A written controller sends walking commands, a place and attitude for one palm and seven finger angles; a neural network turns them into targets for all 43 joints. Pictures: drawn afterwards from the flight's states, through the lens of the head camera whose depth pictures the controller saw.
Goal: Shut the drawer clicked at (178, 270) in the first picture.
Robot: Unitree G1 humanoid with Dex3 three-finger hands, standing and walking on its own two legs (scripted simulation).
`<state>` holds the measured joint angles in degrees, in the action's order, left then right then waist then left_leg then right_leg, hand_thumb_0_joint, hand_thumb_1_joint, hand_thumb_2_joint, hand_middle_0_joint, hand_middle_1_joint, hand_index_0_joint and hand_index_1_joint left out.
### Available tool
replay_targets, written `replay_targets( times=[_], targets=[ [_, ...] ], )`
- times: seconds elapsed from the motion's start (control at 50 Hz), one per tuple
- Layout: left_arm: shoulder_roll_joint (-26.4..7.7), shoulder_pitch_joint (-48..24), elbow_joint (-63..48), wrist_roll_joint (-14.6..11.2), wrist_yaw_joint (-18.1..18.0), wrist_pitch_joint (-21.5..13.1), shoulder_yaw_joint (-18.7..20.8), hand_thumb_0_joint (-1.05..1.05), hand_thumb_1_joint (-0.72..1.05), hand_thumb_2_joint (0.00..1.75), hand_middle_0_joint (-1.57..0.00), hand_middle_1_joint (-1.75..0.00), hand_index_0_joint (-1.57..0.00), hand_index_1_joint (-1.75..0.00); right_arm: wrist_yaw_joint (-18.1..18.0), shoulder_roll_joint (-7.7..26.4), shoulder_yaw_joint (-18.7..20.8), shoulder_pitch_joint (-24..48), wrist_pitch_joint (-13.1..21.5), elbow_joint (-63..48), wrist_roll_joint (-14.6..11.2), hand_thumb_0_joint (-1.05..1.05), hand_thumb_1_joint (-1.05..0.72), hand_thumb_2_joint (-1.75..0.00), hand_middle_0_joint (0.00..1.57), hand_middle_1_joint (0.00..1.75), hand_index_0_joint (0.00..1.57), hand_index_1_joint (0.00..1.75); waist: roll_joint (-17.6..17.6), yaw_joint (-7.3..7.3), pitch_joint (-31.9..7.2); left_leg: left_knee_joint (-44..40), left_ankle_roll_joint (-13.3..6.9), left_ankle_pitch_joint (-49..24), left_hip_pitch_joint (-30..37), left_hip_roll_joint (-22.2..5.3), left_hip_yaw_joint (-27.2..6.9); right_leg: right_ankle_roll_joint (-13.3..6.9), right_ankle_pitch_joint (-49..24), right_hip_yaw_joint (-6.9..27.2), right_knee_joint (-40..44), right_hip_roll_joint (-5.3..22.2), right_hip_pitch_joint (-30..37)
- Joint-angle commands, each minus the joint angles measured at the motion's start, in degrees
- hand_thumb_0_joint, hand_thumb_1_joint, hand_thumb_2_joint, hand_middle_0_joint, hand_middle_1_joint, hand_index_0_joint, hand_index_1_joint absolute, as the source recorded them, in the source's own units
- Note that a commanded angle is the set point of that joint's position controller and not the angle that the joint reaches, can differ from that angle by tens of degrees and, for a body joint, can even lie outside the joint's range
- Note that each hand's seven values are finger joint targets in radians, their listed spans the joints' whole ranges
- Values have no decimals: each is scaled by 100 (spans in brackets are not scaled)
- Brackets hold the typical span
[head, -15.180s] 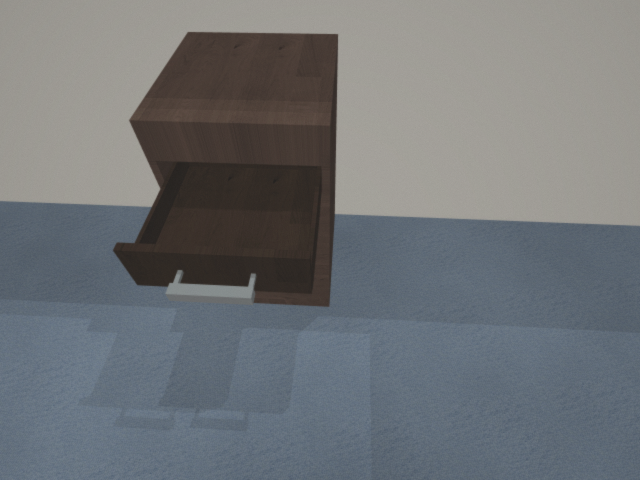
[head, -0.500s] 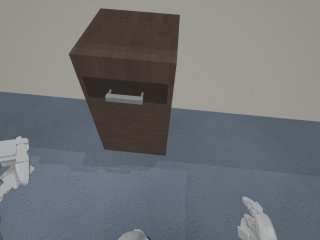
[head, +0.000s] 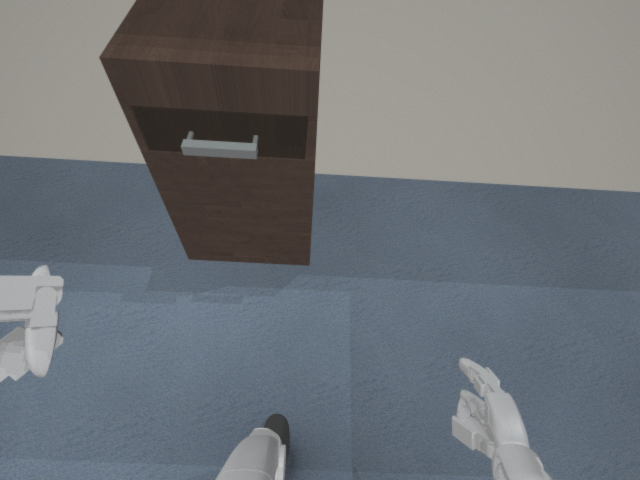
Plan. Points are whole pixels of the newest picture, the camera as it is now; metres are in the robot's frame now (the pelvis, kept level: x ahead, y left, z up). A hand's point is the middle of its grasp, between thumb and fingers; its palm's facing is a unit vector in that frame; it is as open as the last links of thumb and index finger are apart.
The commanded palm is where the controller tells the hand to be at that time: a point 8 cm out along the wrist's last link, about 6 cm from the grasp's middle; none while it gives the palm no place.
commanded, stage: stop stepping back and stand still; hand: left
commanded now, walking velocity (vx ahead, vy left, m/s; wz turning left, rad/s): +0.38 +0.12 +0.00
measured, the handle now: (221, 143) +0.81 +0.25 -0.16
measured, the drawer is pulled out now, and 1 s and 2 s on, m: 0.00 0.00 0.00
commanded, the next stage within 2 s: let the arm hang, fingers relaxed in 0.78 s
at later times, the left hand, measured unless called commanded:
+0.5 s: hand out of the picture +0.12 +0.27 +0.17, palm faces +0.37 -0.82 -0.43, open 3.2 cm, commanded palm +0.07 +0.31 +0.19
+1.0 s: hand (3, 477) +0.13 +0.32 +0.00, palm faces +0.20 -0.88 -0.42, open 3.1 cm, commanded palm none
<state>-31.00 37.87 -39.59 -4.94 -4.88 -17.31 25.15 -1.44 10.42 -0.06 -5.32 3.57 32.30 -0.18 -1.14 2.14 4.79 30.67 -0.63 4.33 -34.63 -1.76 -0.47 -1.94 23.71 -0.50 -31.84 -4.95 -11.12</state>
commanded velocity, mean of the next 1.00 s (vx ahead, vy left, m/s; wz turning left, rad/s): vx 0.03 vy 0.01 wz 0.00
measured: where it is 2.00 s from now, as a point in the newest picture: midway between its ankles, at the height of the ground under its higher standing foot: outside the picture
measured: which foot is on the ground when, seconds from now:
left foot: up 0.00-0.12, down 0.14-1.00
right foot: down 0.00-1.00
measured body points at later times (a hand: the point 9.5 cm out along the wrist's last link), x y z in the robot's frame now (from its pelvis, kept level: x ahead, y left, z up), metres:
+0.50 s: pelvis -0.06 +0.03 +0.01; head -0.06 +0.04 +0.46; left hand +0.09 +0.31 +0.20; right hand +0.12 -0.20 -0.06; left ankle +0.04 +0.12 -0.72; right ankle -0.08 -0.11 -0.72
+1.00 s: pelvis -0.08 +0.06 +0.01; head -0.06 +0.06 +0.46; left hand +0.11 +0.37 +0.03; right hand +0.09 -0.18 -0.09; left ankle -0.01 +0.13 -0.72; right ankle -0.10 -0.09 -0.69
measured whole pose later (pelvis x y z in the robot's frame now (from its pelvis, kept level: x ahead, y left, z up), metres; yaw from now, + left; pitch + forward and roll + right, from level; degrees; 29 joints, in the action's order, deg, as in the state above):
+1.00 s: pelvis -0.08 +0.06 +0.01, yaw +4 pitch +1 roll -1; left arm -19.8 16.2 8.9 1.7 -2.6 -1.1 8.9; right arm -0.3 15.1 0.3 -8.6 3.3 44.3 1.3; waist -1.2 0.9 0.0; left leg 29.5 -5.4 8.1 -22.2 4.9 -0.5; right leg 0.5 28.5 3.5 -47.1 0.2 -19.5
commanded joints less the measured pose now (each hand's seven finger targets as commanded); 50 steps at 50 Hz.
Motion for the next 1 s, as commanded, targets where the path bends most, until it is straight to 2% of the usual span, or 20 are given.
replay_targets(
  times=[0.0, 0.04, 0.08, 0.14, 0.18, 0.24, 0.3, 0.4, 0.46, 0.56, 0.62, 0.68, 0.72, 0.78, 0.84, 0.86, 0.88, 0.92, 0.94, 0.98],
  targets=[
    [-248, 304, -636, -154, -361, 177, 783, 0, 90, 90, -140, -160, -140, -160, -154, 612, 331, 194, -37, -820, -93, 0, -90, -90, 20, 30, 20, 30, 788, -84, -701, 3052, 192, 1624, 924, 126, -347, -922, -1370, 1559, 1698, 2304, -1801],
    [-89, 7, -302, 69, -476, 266, 459, 0, 90, 90, -140, -160, -140, -160, -280, 554, 214, 166, 19, -812, -103, 0, -90, -90, 20, 30, 20, 30, 628, -23, -566, 1139, 86, 1343, 1135, -30, -20, -488, -2821, 745, 1038, 1796, -818],
    [-20, -303, -88, 176, -549, 309, 170, 0, 90, 90, -140, -160, -140, -160, -370, 780, 254, -3, 201, -677, -111, 0, -90, -90, 20, 30, 20, 30, 494, -47, -505, -144, -103, 670, 2064, 69, 164, -112, -2753, 633, 794, 1550, -856],
    [-75, -709, -464, 263, -529, 210, -22, 0, 90, 90, -140, -160, -140, -160, -423, 1017, 294, -110, 437, -751, -123, 0, -90, -90, 20, 30, 20, 30, 98, -223, -704, -565, -367, -657, 2444, -495, -295, 368, -2717, 546, 494, 997, -370],
    [-214, -553, -812, 294, -500, 192, 162, 0, 90, 90, -140, -160, -140, -160, -392, 833, 211, -260, 454, -751, -80, 0, -90, -90, 20, 30, 20, 30, -265, -189, -1251, -598, -422, -1308, 2649, -506, -633, 319, -2357, 170, 189, 753, -141],
    [-119, -171, -951, 246, -445, 162, 198, 0, 90, 90, -140, -160, -140, -160, -321, 857, 212, -131, 545, -795, -66, 0, -90, -90, 20, 30, 20, 30, -713, -218, -1206, -1060, -371, 330, 2200, -614, -863, 279, -931, 93, 385, 558, 13],
    [-109, 166, -617, 205, -452, 191, 379, 0, 90, 90, -140, -160, -140, -160, -296, 819, 217, -81, 506, -830, -40, 0, -90, -90, 20, 30, 20, 30, -416, -183, -732, -1365, -192, 2169, 1394, -363, -727, 124, -173, 148, 971, 554, 135],
    [140, -164, -221, 140, -450, 218, 107, 0, 90, 90, -140, -160, -140, -160, -333, 784, 280, -143, 350, -660, -16, 0, -90, -90, 20, 30, 20, 30, 380, -47, -510, 369, 53, 1350, 2498, 72, -166, -318, 852, 840, 1916, 1205, -1598],
    [172, -591, -177, 192, -463, 266, -49, 0, 90, 90, -140, -160, -140, -160, -390, 780, 214, -111, 403, -581, -6, 0, -90, -90, 20, 30, 20, 30, 304, -40, -397, 11, -11, 1252, 2754, -86, -343, -158, 447, 511, 1558, 1002, -1722],
    [68, -943, -613, 385, -475, 290, 25, 0, 90, 90, -140, -160, -140, -160, -453, 737, 89, 45, 505, -679, 51, 0, -90, -90, 20, 30, 20, 30, -1531, -198, -356, -2888, -154, 4180, 922, -885, -1751, 192, 250, -181, -547, 66, 93],
    [-55, -283, -607, 352, -442, 313, 151, 0, 90, 90, -140, -160, -140, -160, -367, 637, 109, -32, 493, -742, 63, 0, -90, -90, 20, 30, 20, 30, -508, -279, -781, -2009, -146, 2944, 991, -472, -898, 79, 28, -93, 608, 274, 684],
    [-22, -257, -667, 234, -402, 283, 139, 0, 90, 90, -140, -160, -140, -160, -269, 690, 208, -68, 369, -641, 69, 0, -90, -90, 20, 30, 20, 30, 616, -156, -813, 753, 107, 1176, 2254, 226, -157, -538, 964, 1569, 2252, 1520, -1182],
    [200, -273, -350, 181, -435, 387, 30, 0, 90, 90, -140, -160, -140, -160, -257, 688, 252, -198, 271, -514, 17, 0, -90, -90, 20, 30, 20, 30, 1082, -76, -584, 1445, 95, 1022, 1953, 131, -183, -797, 925, 1641, 2195, 1856, -1492],
    [200, -533, -233, 242, -490, 331, -11, 0, 90, 90, -140, -160, -140, -160, -337, 754, 176, -84, 397, -481, -24, 0, -90, -90, 20, 30, 20, 30, 31, -59, -358, -483, -63, 764, 2339, -93, -316, -198, -594, 661, 1203, 1106, -1036],
    [-68, -566, -592, 306, -470, 207, 176, 0, 90, 90, -140, -160, -140, -160, -417, 733, 112, -69, 548, -552, 5, 0, -90, -90, 20, 30, 20, 30, -1072, -174, -743, -1822, -238, 1390, 2381, -783, -1516, 233, -530, 89, 165, 415, -517],
    [937, -1397, 4399, 842, 320, 1206, -1850, 0, 90, 90, -140, -160, -140, -160, 120, 2034, 560, -54, 700, 1000, 97, 0, -90, -90, 20, 30, 20, 30, -1131, 123, -229, -747, -635, -1453, 1607, -887, -2055, 153, -803, 153, -1041, 643, -1298],
    [969, -1293, 4557, 712, 361, 1647, -1710, 0, 90, 90, -136, -156, -136, -156, 131, 1555, 492, -451, 299, 886, 26, 0, -90, -90, 20, 30, 20, 30, -563, 44, -845, -690, -714, -2659, 2228, -1023, -1761, 191, 381, 384, -1470, 657, -1249],
    [1309, -1397, 4969, 701, 338, 1723, -1956, 0, 90, 90, -128, -147, -128, -147, 70, 1344, 378, -819, 141, 764, 158, 0, -90, -90, 20, 30, 20, 30, 662, -30, -1642, -440, -1107, -3285, 3067, -1276, -2139, 246, 920, 496, -2014, 549, -1478],
    [1270, -1490, 5318, 695, 350, 1719, -1989, 0, 90, 90, -124, -143, -124, -143, 63, 1312, 349, -825, 67, 769, 179, 0, -90, -90, 20, 30, 20, 30, 890, -85, -1735, -449, -1187, -3077, 3200, -1235, -2089, 248, 883, 491, -1985, 562, -1447],
    [1137, -1718, 6142, 676, 380, 1760, -2046, 0, 90, 90, -116, -134, -116, -134, 70, 1306, 326, -639, -60, 895, 197, 0, -90, -90, 20, 30, 20, 30, 469, -198, -1535, -683, -1088, -2084, 2769, -997, -1655, 239, 572, 373, -1556, 569, -994]
  ],
)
